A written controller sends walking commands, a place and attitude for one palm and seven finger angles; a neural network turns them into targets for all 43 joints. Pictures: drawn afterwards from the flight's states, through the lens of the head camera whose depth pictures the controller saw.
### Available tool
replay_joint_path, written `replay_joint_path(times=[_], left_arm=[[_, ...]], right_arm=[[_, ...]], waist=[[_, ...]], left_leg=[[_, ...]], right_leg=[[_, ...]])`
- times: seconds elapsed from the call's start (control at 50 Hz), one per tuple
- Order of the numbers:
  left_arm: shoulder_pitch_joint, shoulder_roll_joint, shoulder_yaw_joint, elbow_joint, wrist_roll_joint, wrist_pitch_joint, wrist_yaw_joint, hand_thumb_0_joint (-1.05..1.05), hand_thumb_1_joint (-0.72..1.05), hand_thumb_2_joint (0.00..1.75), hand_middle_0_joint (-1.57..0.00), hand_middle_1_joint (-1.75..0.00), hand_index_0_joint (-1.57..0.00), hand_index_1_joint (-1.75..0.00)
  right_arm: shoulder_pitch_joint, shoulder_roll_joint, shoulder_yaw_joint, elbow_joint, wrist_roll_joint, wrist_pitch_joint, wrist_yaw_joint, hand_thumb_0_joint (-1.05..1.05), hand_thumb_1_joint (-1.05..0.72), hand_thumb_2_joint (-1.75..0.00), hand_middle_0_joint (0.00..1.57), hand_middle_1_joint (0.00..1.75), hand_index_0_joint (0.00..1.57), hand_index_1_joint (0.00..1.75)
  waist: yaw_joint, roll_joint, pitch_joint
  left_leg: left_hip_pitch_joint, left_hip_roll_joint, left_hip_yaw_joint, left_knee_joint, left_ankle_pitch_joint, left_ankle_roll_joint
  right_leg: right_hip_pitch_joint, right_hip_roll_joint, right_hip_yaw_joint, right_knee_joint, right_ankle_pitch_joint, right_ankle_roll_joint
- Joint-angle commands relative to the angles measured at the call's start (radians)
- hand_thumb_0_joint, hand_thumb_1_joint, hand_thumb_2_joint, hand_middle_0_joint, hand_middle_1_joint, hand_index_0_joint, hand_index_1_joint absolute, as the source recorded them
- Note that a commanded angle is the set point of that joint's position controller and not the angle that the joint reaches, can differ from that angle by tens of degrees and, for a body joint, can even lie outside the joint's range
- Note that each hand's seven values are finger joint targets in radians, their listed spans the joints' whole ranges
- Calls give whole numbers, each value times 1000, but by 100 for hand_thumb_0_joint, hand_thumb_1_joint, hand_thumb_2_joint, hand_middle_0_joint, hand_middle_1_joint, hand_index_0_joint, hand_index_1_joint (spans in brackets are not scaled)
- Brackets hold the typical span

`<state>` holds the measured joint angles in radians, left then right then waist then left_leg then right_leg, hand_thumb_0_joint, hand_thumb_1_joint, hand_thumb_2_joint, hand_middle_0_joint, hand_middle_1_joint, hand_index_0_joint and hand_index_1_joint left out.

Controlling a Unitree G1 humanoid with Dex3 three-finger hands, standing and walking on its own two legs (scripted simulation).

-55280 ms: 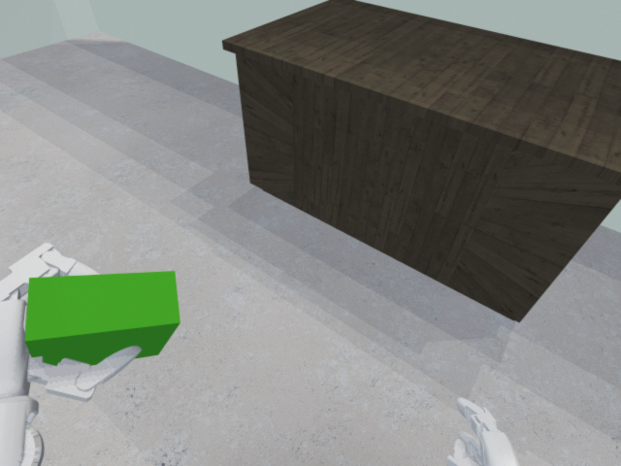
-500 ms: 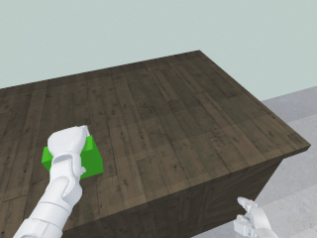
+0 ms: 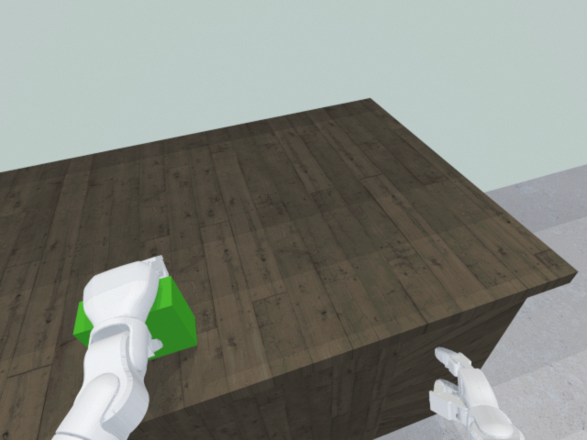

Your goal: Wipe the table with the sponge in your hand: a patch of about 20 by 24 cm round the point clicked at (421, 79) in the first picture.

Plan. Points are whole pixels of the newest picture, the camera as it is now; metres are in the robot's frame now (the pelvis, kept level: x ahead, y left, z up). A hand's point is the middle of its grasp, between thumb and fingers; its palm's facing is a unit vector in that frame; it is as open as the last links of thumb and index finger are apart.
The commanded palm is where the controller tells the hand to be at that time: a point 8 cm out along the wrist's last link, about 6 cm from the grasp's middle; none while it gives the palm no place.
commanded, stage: wipe back along the first lane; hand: left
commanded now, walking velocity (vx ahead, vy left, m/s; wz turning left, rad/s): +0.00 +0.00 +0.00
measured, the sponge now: (146, 330) +0.25 +0.26 +0.02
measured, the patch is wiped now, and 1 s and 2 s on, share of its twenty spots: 0.90 0.90 0.90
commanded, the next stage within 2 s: lift the sponge slowly off the table in 0.14 s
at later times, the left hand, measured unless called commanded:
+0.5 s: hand (143, 330) +0.23 +0.24 +0.07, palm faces +0.04 -0.14 -0.99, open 9.6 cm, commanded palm +0.19 +0.23 +0.13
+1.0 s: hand (136, 320) +0.23 +0.24 +0.09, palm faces +0.08 -0.16 -0.98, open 9.6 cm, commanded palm +0.19 +0.24 +0.16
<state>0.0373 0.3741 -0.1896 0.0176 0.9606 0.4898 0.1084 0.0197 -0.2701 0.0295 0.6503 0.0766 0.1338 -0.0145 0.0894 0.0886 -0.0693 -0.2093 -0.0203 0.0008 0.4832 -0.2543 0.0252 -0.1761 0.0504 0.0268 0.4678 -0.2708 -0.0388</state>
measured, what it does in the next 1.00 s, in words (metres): stands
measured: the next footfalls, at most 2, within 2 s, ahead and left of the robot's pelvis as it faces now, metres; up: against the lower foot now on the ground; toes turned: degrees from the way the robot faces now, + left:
none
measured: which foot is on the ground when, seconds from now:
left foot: down 0.00-1.00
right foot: down 0.00-1.00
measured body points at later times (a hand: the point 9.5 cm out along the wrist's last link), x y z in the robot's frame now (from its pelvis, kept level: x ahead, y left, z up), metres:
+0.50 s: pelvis -0.02 -0.01 +0.00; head -0.06 -0.04 +0.45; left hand +0.22 +0.24 +0.12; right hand +0.24 -0.21 -0.07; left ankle +0.00 +0.10 -0.74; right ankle -0.01 -0.10 -0.74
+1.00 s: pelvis -0.02 -0.01 +0.00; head -0.06 -0.05 +0.45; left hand +0.22 +0.24 +0.14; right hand +0.24 -0.21 -0.07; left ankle +0.00 +0.10 -0.74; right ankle -0.01 -0.10 -0.74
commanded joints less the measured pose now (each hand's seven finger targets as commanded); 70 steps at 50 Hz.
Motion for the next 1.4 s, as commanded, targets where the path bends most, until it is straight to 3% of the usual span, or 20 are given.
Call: replay_joint_path(times=[0.0,0.08,0.1,0.16,0.3,0.36,0.4,0.56,0.6,0.66,0.7,0.88,0.9,0.94,1.06,1.1,1.16,1.2,1.26,1.38], left_arm=[[-30,95,64,-174,-33,6,-9,0,10,130,-120,-160,-120,-160],[-18,60,22,-186,-32,21,-11,0,10,130,-120,-160,-120,-160],[-40,103,63,-196,-26,19,-5,0,10,130,-120,-160,-120,-160],[-16,38,-1,-193,-24,27,-8,0,10,130,-120,-160,-120,-160],[-126,136,78,-225,-5,28,3,0,10,130,-120,-160,-120,-160],[-134,88,37,-199,-6,32,-3,0,10,130,-120,-160,-120,-160],[-181,154,87,-225,1,25,-3,0,10,130,-120,-160,-120,-160],[-231,130,64,-238,7,11,-18,0,10,130,-120,-160,-120,-160],[-265,195,111,-267,11,2,-16,0,10,130,-120,-160,-120,-160],[-255,133,62,-293,10,-10,-18,0,10,130,-120,-160,-120,-160],[-278,196,111,-319,12,-14,-15,0,10,130,-120,-160,-120,-160],[-253,217,145,-338,9,13,-10,0,10,130,-120,-160,-120,-160],[-264,255,175,-360,3,14,-11,0,10,130,-120,-160,-120,-160],[-258,193,119,-350,-4,24,-24,0,10,130,-120,-160,-120,-160],[-272,207,118,-307,-22,39,-64,0,10,130,-120,-160,-120,-160],[-360,278,162,-339,-11,29,-66,0,10,130,-120,-160,-120,-160],[-343,229,127,-359,-3,12,-69,0,10,130,-120,-160,-120,-160],[-368,273,159,-405,-3,-1,-65,0,10,130,-120,-160,-120,-160],[-306,225,136,-372,-14,8,-68,0,10,130,-120,-160,-120,-160],[-345,260,171,-372,-32,39,-71,0,10,130,-120,-160,-120,-160]], right_arm=[[-258,-94,-31,-198,-1,-60,9,0,-90,-90,20,30,20,30],[-273,-85,-24,-202,2,-57,10,0,-90,-90,20,30,20,30],[-273,-93,-30,-192,-1,-58,8,0,-90,-90,20,30,20,30],[-282,-83,-25,-199,2,-60,12,0,-90,-90,20,30,20,30],[-296,-92,-27,-180,-6,-66,-4,0,-90,-90,20,30,20,30],[-301,-81,-21,-179,-3,-74,-8,0,-90,-90,20,30,20,30],[-301,-89,-23,-171,-9,-77,-16,0,-90,-90,20,30,20,30],[-308,-79,-16,-167,-12,-95,-25,0,-90,-90,20,30,20,30],[-307,-87,-19,-163,-17,-99,-30,0,-90,-90,20,30,20,30],[-313,-76,-17,-167,-17,-108,-26,0,-90,-90,20,30,20,30],[-310,-83,-19,-164,-21,-111,-29,0,-90,-90,20,30,20,30],[-335,-80,-16,-154,-22,-108,-24,0,-90,-90,20,30,20,30],[-331,-88,-18,-154,-23,-108,-25,0,-90,-90,20,30,20,30],[-343,-77,-13,-161,-18,-111,-24,0,-90,-90,20,30,20,30],[-341,-87,-7,-157,-17,-106,-36,0,-90,-90,20,30,20,30],[-337,-94,-6,-153,-15,-107,-43,0,-90,-90,20,30,20,30],[-344,-82,-5,-160,-18,-119,-43,0,-90,-90,20,30,20,30],[-340,-85,-8,-164,-20,-124,-42,0,-90,-90,20,30,20,30],[-338,-79,-7,-161,-21,-122,-37,0,-90,-90,20,30,20,30],[-353,-86,-4,-160,-15,-110,-34,0,-90,-90,20,30,20,30]], waist=[[25,-108,-140],[22,-132,-92],[23,-121,-93],[21,-131,-75],[26,-108,-92],[23,-105,-76],[25,-74,-94],[21,-82,-91],[24,-48,-101],[24,-56,-115],[32,-50,-128],[46,-38,-143],[44,-28,-149],[38,-35,-134],[26,-83,-78],[20,-59,-100],[34,-31,-136],[38,-3,-157],[40,-48,-139],[44,-61,-132]], left_leg=[[65,-6,-71,-40,264,20],[55,-5,-71,-51,224,21],[62,-1,-74,-54,211,20],[59,-2,-73,-57,196,23],[76,-6,-74,-68,147,26],[75,-8,-70,-69,144,26],[86,-9,-72,-77,121,27],[100,-11,-75,-80,149,27],[115,-11,-76,-86,142,28],[128,-12,-75,-82,183,27],[139,-11,-79,-88,184,26],[145,-17,-72,-86,244,21],[150,-14,-77,-93,233,21],[146,-15,-73,-90,234,22],[128,-10,-76,-96,177,26],[137,-9,-79,-107,150,24],[148,-12,-80,-101,190,24],[158,-8,-87,-109,192,22],[149,-7,-82,-103,212,21],[132,-5,-84,-114,198,16]], right_leg=[[47,-4,74,-49,334,-47],[21,-5,66,-68,266,-40],[15,1,83,-71,236,-46],[3,1,67,-79,203,-43],[7,3,101,-101,128,-48],[1,1,82,-106,114,-46],[7,1,106,-117,78,-49],[17,-2,92,-127,102,-49],[26,-2,116,-136,89,-54],[39,-3,99,-129,147,-52],[54,-3,115,-134,143,-56],[95,-14,123,-129,242,-55],[100,-10,132,-132,219,-57],[83,-13,116,-135,210,-53],[45,-18,117,-162,132,-44],[46,-17,136,-166,82,-49],[71,-16,105,-149,133,-52],[89,-13,122,-142,131,-58],[83,-16,109,-147,162,-53],[81,-20,120,-147,151,-51]])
